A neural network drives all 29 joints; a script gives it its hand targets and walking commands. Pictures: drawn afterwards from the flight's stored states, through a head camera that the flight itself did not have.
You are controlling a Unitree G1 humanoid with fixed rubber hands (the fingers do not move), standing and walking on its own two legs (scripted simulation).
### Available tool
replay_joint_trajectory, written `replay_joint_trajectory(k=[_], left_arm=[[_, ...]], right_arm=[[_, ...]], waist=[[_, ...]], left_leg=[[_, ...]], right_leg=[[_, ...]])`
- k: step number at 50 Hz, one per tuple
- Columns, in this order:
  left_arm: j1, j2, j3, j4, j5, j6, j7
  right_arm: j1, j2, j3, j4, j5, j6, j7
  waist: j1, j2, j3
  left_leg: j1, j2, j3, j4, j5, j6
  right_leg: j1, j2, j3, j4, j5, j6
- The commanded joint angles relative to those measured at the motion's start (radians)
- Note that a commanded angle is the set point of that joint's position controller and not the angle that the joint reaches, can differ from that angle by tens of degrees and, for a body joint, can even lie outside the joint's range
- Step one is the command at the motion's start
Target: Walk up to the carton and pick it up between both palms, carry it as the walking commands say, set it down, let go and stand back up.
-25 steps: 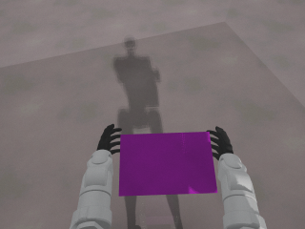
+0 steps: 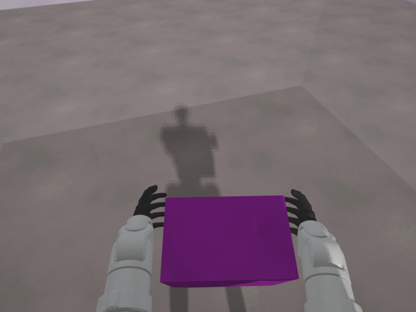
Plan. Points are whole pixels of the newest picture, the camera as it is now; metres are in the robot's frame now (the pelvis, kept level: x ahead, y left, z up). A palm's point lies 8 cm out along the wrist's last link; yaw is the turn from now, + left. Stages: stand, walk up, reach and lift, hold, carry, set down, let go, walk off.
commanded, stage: reach and lift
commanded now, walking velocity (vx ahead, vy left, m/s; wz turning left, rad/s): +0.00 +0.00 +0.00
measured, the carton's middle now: (224, 246) +0.30 -0.01 -0.07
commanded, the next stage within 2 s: hold in 1.18 s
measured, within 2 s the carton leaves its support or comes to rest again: neither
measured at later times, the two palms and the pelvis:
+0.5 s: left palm (138, 220) +0.30 +0.15 +0.05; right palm (312, 223) +0.29 -0.17 +0.05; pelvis +0.01 +0.00 +0.01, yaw +0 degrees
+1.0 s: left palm (136, 221) +0.30 +0.16 +0.05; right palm (308, 223) +0.29 -0.17 +0.04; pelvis +0.01 +0.00 +0.01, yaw -1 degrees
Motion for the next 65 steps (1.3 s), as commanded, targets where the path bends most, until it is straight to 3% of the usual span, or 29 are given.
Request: replay_joint_trajectory(k=[1,3,7,10,11,12,15,16,17,20,21,23,28,31,32,34,35,40,41,42,44,49,50,53,54,56,57,59,65], left_arm=[[-0.453,-0.945,-0.535,-0.031,-0.259,-0.018,-0.295],[-0.495,-0.927,-0.553,-0.104,-0.259,0.006,-0.283],[-0.422,-0.967,-0.658,-0.156,-0.303,0.040,-0.283],[-0.467,-0.918,-0.601,-0.132,-0.267,0.055,-0.278],[-0.463,-0.907,-0.584,-0.118,-0.279,0.067,-0.278],[-0.473,-0.925,-0.592,-0.160,-0.288,0.072,-0.281],[-0.443,-0.934,-0.600,-0.184,-0.313,0.091,-0.278],[-0.388,-0.922,-0.604,-0.205,-0.277,0.101,-0.283],[-0.365,-0.928,-0.608,-0.192,-0.285,0.111,-0.270],[-0.389,-0.886,-0.570,-0.158,-0.276,0.128,-0.273],[-0.399,-0.913,-0.598,-0.177,-0.278,0.129,-0.281],[-0.432,-0.919,-0.579,-0.184,-0.262,0.135,-0.261],[-0.453,-0.917,-0.585,-0.205,-0.291,0.111,-0.267],[-0.355,-0.880,-0.545,-0.172,-0.253,0.135,-0.263],[-0.391,-0.871,-0.515,-0.148,-0.234,0.138,-0.259],[-0.492,-0.885,-0.540,-0.161,-0.262,0.134,-0.258],[-0.542,-0.935,-0.580,-0.176,-0.304,0.125,-0.264],[-0.447,-0.928,-0.607,-0.242,-0.294,0.116,-0.256],[-0.346,-0.927,-0.572,-0.175,-0.266,0.135,-0.252],[-0.421,-0.881,-0.568,-0.237,-0.278,0.133,-0.243],[-0.401,-0.850,-0.523,-0.173,-0.242,0.141,-0.256],[-0.408,-0.918,-0.612,-0.243,-0.285,0.129,-0.262],[-0.397,-0.903,-0.576,-0.197,-0.293,0.129,-0.267],[-0.336,-0.909,-0.620,-0.232,-0.290,0.140,-0.258],[-0.340,-0.916,-0.597,-0.217,-0.299,0.138,-0.266],[-0.377,-0.953,-0.677,-0.277,-0.311,0.138,-0.257],[-0.377,-0.925,-0.703,-0.342,-0.325,0.125,-0.256],[-0.254,-0.901,-0.584,-0.177,-0.273,0.159,-0.254],[-0.304,-0.880,-0.609,-0.251,-0.285,0.140,-0.258]], right_arm=[[-0.625,0.950,0.641,-0.085,0.287,0.001,0.285],[-0.572,0.942,0.608,-0.050,0.298,0.030,0.289],[-0.528,0.945,0.694,-0.179,0.315,0.053,0.281],[-0.632,0.922,0.681,-0.176,0.338,0.068,0.281],[-0.607,0.905,0.650,-0.154,0.306,0.083,0.276],[-0.502,0.898,0.631,-0.110,0.287,0.098,0.286],[-0.531,0.907,0.671,-0.188,0.313,0.110,0.275],[-0.550,0.906,0.682,-0.252,0.328,0.103,0.271],[-0.507,0.918,0.710,-0.237,0.320,0.116,0.265],[-0.462,0.880,0.641,-0.180,0.285,0.138,0.254],[-0.467,0.873,0.641,-0.196,0.299,0.128,0.259],[-0.500,0.888,0.621,-0.184,0.292,0.139,0.265],[-0.594,0.916,0.703,-0.233,0.317,0.125,0.269],[-0.489,0.860,0.638,-0.185,0.278,0.133,0.260],[-0.558,0.868,0.623,-0.184,0.274,0.138,0.262],[-0.556,0.871,0.599,-0.116,0.279,0.142,0.281],[-0.542,0.896,0.610,-0.100,0.263,0.138,0.290],[-0.544,0.902,0.679,-0.237,0.314,0.112,0.274],[-0.522,0.885,0.687,-0.248,0.300,0.125,0.273],[-0.471,0.864,0.633,-0.176,0.293,0.141,0.272],[-0.486,0.872,0.603,-0.137,0.251,0.148,0.277],[-0.510,0.924,0.705,-0.236,0.321,0.127,0.271],[-0.544,0.889,0.691,-0.252,0.320,0.129,0.265],[-0.477,0.877,0.689,-0.273,0.311,0.129,0.266],[-0.498,0.878,0.688,-0.276,0.308,0.134,0.259],[-0.458,0.914,0.693,-0.268,0.327,0.122,0.260],[-0.393,0.923,0.718,-0.281,0.311,0.119,0.254],[-0.398,0.845,0.661,-0.234,0.291,0.145,0.256],[-0.461,0.853,0.687,-0.277,0.301,0.140,0.261]], waist=[[0.009,-0.095,-0.356],[0.034,0.003,-0.261],[-0.006,-0.074,-0.302],[0.039,0.052,-0.225],[0.002,-0.041,-0.178],[0.000,0.027,-0.153],[-0.025,-0.072,-0.215],[0.005,0.020,-0.236],[0.015,-0.052,-0.269],[-0.030,-0.080,-0.115],[-0.025,0.051,-0.158],[-0.002,0.067,-0.121],[0.008,-0.090,-0.205],[0.007,0.019,-0.174],[0.001,-0.048,-0.117],[0.011,0.027,-0.092],[-0.012,-0.042,-0.148],[0.012,0.045,-0.245],[0.028,-0.048,-0.219],[0.016,0.005,-0.159],[0.009,-0.080,-0.106],[0.027,0.025,-0.200],[0.022,-0.057,-0.154],[0.019,0.018,-0.182],[0.012,-0.088,-0.163],[0.008,0.055,-0.280],[-0.005,-0.011,-0.287],[0.015,-0.034,-0.146],[0.022,-0.045,-0.168]], left_leg=[[0.286,-0.080,0.099,-0.038,0.237,0.037],[0.276,-0.082,0.101,-0.058,0.189,0.027],[0.367,-0.080,0.095,-0.078,0.198,0.021],[0.363,-0.081,0.093,-0.091,0.122,0.022],[0.299,-0.079,0.098,-0.083,0.067,0.030],[0.316,-0.089,0.104,-0.088,0.105,0.010],[0.385,-0.073,0.090,-0.104,0.189,0.023],[0.392,-0.094,0.097,-0.100,0.260,0.010],[0.400,-0.087,0.087,-0.115,0.331,0.012],[0.385,-0.079,0.096,-0.134,0.191,0.020],[0.379,-0.093,0.104,-0.124,0.152,0.004],[0.342,-0.085,0.099,-0.124,0.174,0.001],[0.349,-0.076,0.092,-0.106,0.163,0.017],[0.349,-0.081,0.103,-0.117,0.226,0.001],[0.327,-0.079,0.106,-0.132,0.115,0.015],[0.302,-0.064,0.095,-0.145,-0.021,0.013],[0.345,-0.063,0.095,-0.134,0.034,0.009],[0.370,-0.087,0.107,-0.097,0.260,-0.002],[0.386,-0.072,0.087,-0.110,0.274,0.007],[0.339,-0.068,0.090,-0.130,0.222,0.002],[0.334,-0.071,0.102,-0.144,0.085,0.019],[0.342,-0.090,0.106,-0.121,0.160,0.008],[0.314,-0.072,0.088,-0.126,0.169,0.012],[0.396,-0.073,0.090,-0.112,0.276,0.004],[0.385,-0.058,0.081,-0.119,0.245,0.015],[0.441,-0.080,0.086,-0.085,0.292,-0.002],[0.444,-0.089,0.080,-0.086,0.393,-0.002],[0.433,-0.070,0.084,-0.130,0.295,0.003],[0.391,-0.076,0.086,-0.127,0.248,0.014]], right_leg=[[0.156,0.081,-0.101,-0.064,0.239,0.010],[0.119,0.076,-0.093,-0.067,0.203,0.000],[0.211,0.101,-0.114,-0.099,0.182,0.007],[0.156,0.072,-0.091,-0.113,0.111,-0.002],[0.177,0.075,-0.094,-0.109,0.063,0.007],[0.161,0.079,-0.098,-0.117,0.106,-0.010],[0.231,0.082,-0.101,-0.130,0.182,0.007],[0.258,0.081,-0.089,-0.129,0.278,0.007],[0.293,0.091,-0.102,-0.128,0.338,0.020],[0.190,0.078,-0.091,-0.161,0.190,0.005],[0.231,0.080,-0.077,-0.155,0.179,-0.004],[0.230,0.081,-0.083,-0.145,0.192,-0.015],[0.253,0.085,-0.083,-0.125,0.174,0.007],[0.292,0.072,-0.071,-0.140,0.232,0.000],[0.256,0.074,-0.076,-0.149,0.129,0.006],[0.223,0.073,-0.072,-0.138,0.002,-0.016],[0.206,0.086,-0.089,-0.144,0.040,-0.015],[0.288,0.079,-0.071,-0.121,0.269,-0.006],[0.270,0.087,-0.076,-0.123,0.263,0.002],[0.260,0.084,-0.068,-0.131,0.208,-0.005],[0.217,0.077,-0.080,-0.159,0.073,0.005],[0.279,0.079,-0.072,-0.131,0.185,0.001],[0.250,0.087,-0.081,-0.132,0.165,0.004],[0.243,0.087,-0.067,-0.128,0.243,-0.006],[0.241,0.087,-0.072,-0.142,0.204,0.001],[0.248,0.079,-0.047,-0.118,0.263,-0.007],[0.287,0.088,-0.058,-0.123,0.388,0.002],[0.220,0.087,-0.069,-0.156,0.245,-0.002],[0.264,0.087,-0.069,-0.150,0.200,-0.004]])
